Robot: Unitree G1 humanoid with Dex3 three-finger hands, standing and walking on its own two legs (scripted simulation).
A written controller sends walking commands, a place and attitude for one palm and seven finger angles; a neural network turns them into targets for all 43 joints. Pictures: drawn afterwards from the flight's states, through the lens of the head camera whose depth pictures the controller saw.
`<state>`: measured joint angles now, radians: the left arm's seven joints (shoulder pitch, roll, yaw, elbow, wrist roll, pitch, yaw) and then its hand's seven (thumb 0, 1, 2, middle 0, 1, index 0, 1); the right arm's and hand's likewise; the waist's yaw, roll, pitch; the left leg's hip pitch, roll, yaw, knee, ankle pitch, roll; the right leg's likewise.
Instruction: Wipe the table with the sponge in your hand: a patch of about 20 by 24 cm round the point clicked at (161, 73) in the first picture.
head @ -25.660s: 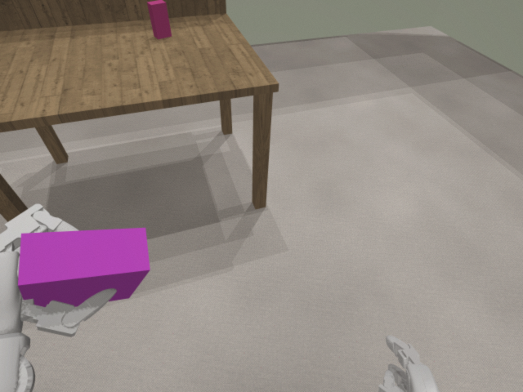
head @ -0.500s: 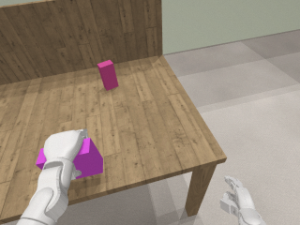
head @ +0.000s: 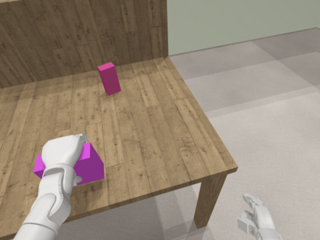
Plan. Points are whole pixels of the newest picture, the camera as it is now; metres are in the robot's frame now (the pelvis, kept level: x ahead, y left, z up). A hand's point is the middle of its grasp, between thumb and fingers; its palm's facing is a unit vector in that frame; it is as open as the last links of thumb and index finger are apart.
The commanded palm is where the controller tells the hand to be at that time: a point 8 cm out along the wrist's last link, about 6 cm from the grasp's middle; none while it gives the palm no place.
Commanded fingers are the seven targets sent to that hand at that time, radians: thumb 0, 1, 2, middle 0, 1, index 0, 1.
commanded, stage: move the sponge above the wiping area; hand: left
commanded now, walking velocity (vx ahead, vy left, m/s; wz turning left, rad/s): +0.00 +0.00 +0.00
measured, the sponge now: (75, 170) +0.27 +0.29 +0.01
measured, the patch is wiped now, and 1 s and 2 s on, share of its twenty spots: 0.00 0.00 0.00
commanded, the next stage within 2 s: none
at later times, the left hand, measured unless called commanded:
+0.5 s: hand (67, 161) +0.27 +0.29 +0.06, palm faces +0.00 -0.06 -1.00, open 9.2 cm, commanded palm +0.24 +0.28 +0.11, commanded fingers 0.00 0.10 1.30 -1.20 -1.60 -1.20 -1.60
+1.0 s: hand (66, 159) +0.27 +0.30 +0.05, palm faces -0.02 -0.08 -1.00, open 9.2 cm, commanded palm +0.25 +0.28 +0.11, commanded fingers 0.00 0.10 1.30 -1.20 -1.60 -1.20 -1.60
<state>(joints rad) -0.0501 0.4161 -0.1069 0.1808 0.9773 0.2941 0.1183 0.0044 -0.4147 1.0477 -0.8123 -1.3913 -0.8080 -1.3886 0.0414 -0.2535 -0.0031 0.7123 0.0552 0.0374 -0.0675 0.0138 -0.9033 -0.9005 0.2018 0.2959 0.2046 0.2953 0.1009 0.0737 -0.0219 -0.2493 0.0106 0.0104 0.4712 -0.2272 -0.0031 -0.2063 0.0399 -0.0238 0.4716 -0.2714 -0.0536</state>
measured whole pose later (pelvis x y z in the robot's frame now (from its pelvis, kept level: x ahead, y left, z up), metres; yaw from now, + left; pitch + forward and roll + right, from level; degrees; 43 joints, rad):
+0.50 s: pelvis +0.00 +0.01 +0.00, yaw +1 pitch +0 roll +0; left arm -0.05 0.41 -0.13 0.15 0.96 0.33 0.12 0.00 -0.42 1.05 -0.81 -1.39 -0.81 -1.39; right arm 0.02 -0.25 0.01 0.71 0.06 0.05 -0.06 0.01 -0.90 -0.90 0.20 0.30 0.20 0.30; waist 0.11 0.09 -0.03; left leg -0.24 0.00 0.00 0.46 -0.22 0.01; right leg -0.19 0.03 -0.03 0.46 -0.27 -0.04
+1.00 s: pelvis +0.00 +0.01 +0.00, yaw +0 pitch +0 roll +0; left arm -0.06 0.41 -0.12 0.17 0.94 0.43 0.10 0.00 -0.41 1.05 -0.81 -1.39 -0.81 -1.39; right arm 0.03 -0.26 0.01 0.71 0.07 0.08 -0.05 0.01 -0.90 -0.90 0.20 0.30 0.20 0.30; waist 0.09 0.09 -0.03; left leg -0.23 0.00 0.01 0.45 -0.22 0.01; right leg -0.18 0.03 -0.02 0.45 -0.27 -0.04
